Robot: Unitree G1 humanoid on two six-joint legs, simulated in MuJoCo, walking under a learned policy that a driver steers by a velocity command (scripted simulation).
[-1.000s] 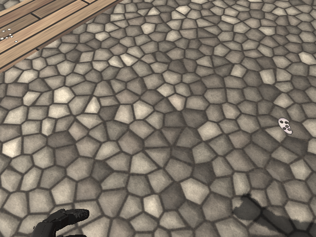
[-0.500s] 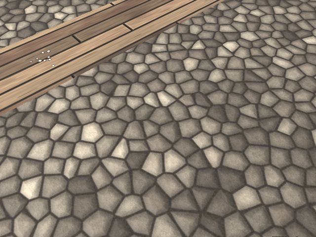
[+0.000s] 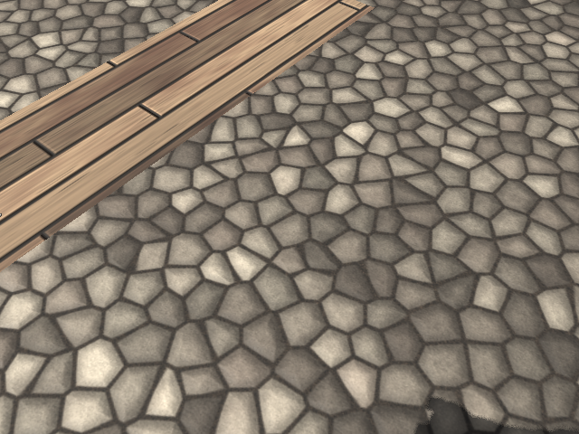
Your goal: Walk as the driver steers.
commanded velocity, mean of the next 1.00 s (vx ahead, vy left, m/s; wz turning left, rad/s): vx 0.50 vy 0.00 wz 0.36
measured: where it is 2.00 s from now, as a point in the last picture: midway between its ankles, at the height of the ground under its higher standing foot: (174, 225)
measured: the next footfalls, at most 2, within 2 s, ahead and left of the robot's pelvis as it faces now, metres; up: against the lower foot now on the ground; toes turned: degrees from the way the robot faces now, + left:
right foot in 0.12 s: +0.25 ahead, -0.14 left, +0.00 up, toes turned -2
left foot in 0.68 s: +0.52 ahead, +0.13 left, +0.00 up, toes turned +20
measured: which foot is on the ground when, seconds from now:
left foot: down 0.00-0.14, up 0.16-0.66, down 0.68-1.00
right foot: up 0.00-0.10, down 0.12-0.70, up 0.72-1.00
